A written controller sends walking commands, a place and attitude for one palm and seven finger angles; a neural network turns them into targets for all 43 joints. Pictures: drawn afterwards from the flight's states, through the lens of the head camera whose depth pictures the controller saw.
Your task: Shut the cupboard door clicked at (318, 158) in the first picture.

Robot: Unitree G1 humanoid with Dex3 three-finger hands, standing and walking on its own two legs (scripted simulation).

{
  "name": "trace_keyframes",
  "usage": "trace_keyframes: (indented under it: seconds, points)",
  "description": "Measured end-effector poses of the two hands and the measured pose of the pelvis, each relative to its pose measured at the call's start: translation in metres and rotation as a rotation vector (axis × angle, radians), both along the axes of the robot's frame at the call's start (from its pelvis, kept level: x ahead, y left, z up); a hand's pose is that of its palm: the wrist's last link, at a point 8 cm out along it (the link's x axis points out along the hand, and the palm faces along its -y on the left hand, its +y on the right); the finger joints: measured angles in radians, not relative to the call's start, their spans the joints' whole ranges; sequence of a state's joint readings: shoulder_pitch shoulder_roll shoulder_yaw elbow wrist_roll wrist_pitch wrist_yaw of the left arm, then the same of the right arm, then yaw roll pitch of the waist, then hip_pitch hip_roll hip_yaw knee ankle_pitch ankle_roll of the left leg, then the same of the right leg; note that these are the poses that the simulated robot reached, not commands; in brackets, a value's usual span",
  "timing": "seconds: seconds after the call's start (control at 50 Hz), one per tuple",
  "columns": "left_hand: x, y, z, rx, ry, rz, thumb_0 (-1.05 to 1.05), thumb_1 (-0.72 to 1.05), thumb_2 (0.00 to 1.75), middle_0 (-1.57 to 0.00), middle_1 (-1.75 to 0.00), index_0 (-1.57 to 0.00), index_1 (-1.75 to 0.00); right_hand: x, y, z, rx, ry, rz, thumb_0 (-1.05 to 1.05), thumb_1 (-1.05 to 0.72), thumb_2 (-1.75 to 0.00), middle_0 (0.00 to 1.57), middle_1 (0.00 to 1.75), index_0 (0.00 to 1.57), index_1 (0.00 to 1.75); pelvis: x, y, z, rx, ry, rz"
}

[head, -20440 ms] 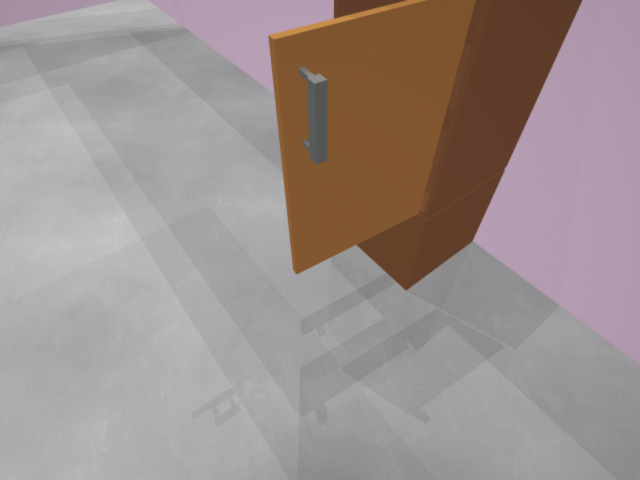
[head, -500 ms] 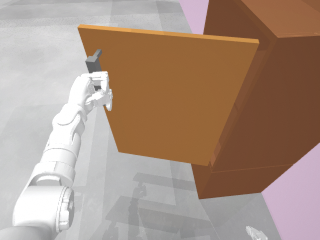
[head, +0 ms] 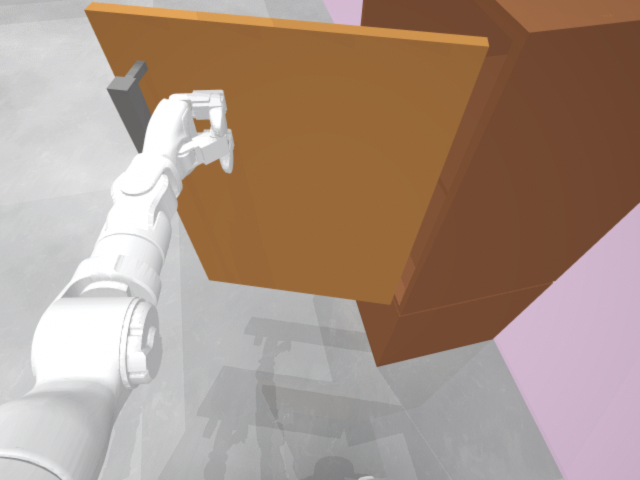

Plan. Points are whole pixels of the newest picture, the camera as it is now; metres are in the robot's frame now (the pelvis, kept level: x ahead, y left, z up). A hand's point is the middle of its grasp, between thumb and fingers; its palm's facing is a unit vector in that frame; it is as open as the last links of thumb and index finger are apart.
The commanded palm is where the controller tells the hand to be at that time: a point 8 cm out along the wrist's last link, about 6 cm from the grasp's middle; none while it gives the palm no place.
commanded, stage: push the door shut along its arc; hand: left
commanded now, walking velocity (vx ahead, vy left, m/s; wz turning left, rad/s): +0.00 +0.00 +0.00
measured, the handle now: (152, 127) +0.54 +0.17 +0.14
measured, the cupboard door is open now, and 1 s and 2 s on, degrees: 69 54 54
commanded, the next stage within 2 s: pull the fist back off the door in 0.60 s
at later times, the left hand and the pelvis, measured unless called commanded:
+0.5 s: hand (239, 124) +0.51 +0.05 +0.15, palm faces -0.38 -0.92 -0.01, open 3.4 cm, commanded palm +0.53 +0.10 +0.14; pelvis +0.00 -0.02 -0.01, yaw +2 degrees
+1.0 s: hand (253, 114) +0.56 +0.04 +0.13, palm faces +0.07 -1.00 -0.06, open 3.1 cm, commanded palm +0.52 +0.09 +0.14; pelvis +0.01 -0.02 -0.02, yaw +0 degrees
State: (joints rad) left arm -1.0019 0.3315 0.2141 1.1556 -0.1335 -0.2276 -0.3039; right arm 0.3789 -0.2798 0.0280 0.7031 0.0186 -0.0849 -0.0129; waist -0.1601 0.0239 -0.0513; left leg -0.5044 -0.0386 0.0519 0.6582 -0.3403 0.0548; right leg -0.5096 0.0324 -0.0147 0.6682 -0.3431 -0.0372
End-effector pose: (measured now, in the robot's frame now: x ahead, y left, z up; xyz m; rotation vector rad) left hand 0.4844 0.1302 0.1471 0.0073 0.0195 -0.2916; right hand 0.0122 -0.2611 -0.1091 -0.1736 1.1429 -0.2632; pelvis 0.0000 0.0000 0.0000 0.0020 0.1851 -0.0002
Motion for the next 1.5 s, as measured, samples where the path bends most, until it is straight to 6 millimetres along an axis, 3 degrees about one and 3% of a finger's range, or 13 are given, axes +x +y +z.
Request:
trace_keyframes:
  seconds: [0.22,0.56,0.72,0.8,0.88,0.94,1.0,1.06,1.12,1.24,1.4,1.5]
  points:
    - [0.017,-0.002,0.003,0.03,0.01,-0.04,0.02,0.89,0.91,-1.3,-1.5,-1.3,-1.5,-0.029,-0.015,-0.002,-0.013,0.114,-0.031,0.01,-0.9,-0.9,0.21,0.3,0.2,0.3,0.004,-0.011,-0.002,-0.002,0.034,0.003]
    - [0.033,-0.022,0.008,0.015,0.039,-0.11,0.04,0.97,0.96,-1.3,-1.5,-1.3,-1.5,-0.011,-0.038,-0.004,-0.071,0.094,0.013,0.0,-0.9,-0.9,0.21,0.3,0.2,0.3,-0.003,-0.022,-0.009,-0.005,0.082,0.031]
    - [0.048,-0.028,0.007,0.006,0.039,-0.131,0.03,0.98,0.97,-1.3,-1.5,-1.3,-1.5,-0.021,-0.038,-0.008,-0.081,0.13,0.004,0.0,-0.9,-0.9,0.21,0.3,0.2,0.3,-0.005,-0.022,-0.015,-0.009,0.117,0.033]
    - [0.059,-0.028,-0.001,-0.143,0.094,0.098,0.03,0.9,0.94,-1.3,-1.5,-1.3,-1.5,-0.031,-0.031,-0.009,-0.044,0.156,-0.006,0.0,-0.9,-0.9,0.21,0.3,0.2,0.3,-0.004,-0.021,-0.016,-0.018,0.145,0.029]
    - [0.061,-0.028,-0.006,-0.126,0.055,0.334,0.02,0.88,0.91,-1.3,-1.5,-1.3,-1.5,-0.041,-0.016,-0.011,0.029,0.181,0.023,0.0,-0.91,-0.9,0.2,0.3,0.2,0.3,-0.001,-0.019,-0.016,-0.013,0.171,0.016]
    - [0.055,-0.031,-0.004,-0.02,-0.053,0.397,0.02,0.88,0.91,-1.3,-1.5,-1.3,-1.5,-0.047,-0.004,-0.016,0.09,0.196,0.028,0.0,-0.91,-0.9,0.2,0.3,0.2,0.3,0.003,-0.019,-0.018,-0.009,0.173,0.005]
    - [0.047,-0.038,-0.01,0.055,-0.054,0.357,0.02,0.89,0.9,-1.3,-1.5,-1.3,-1.5,-0.052,0.006,-0.021,0.136,0.218,0.005,0.0,-0.91,-0.9,0.2,0.3,0.2,0.3,0.005,-0.018,-0.016,-0.007,0.151,0.0]
    - [0.041,-0.045,-0.02,0.028,0.044,0.321,0.02,0.89,0.9,-1.3,-1.5,-1.3,-1.5,-0.052,0.011,-0.019,0.148,0.224,-0.027,0.0,-0.91,-0.9,0.21,0.3,0.2,0.3,0.008,-0.019,-0.011,-0.007,0.123,-0.007]
    - [0.034,-0.046,-0.016,-0.054,0.069,0.328,0.02,0.9,0.9,-1.3,-1.5,-1.3,-1.5,-0.046,0.009,-0.015,0.133,0.191,-0.043,0.0,-0.9,-0.9,0.21,0.3,0.2,0.3,0.01,-0.019,-0.006,-0.007,0.095,-0.016]
    - [0.016,-0.039,0.013,-0.013,-0.095,0.34,0.02,0.9,0.9,-1.3,-1.5,-1.3,-1.5,-0.024,-0.002,-0.012,0.109,0.098,-0.006,0.0,-0.91,-0.9,0.21,0.3,0.2,0.3,0.01,-0.019,-0.004,-0.004,0.058,-0.017]
    - [-0.026,-0.023,-0.021,-0.039,0.039,0.343,0.01,0.9,0.9,-1.3,-1.5,-1.3,-1.5,0.016,-0.015,-0.003,0.071,0.002,0.042,0.01,-0.91,-0.9,0.2,0.3,0.2,0.3,0.001,-0.018,0.001,-0.005,0.003,-0.006]
    - [-0.055,-0.026,-0.006,-0.039,-0.105,0.325,0.02,0.9,0.9,-1.3,-1.5,-1.3,-1.5,0.045,-0.014,0.002,0.047,-0.102,0.091,0.01,-0.91,-0.9,0.2,0.3,0.2,0.3,-0.006,-0.016,0.0,-0.007,-0.032,0.008]
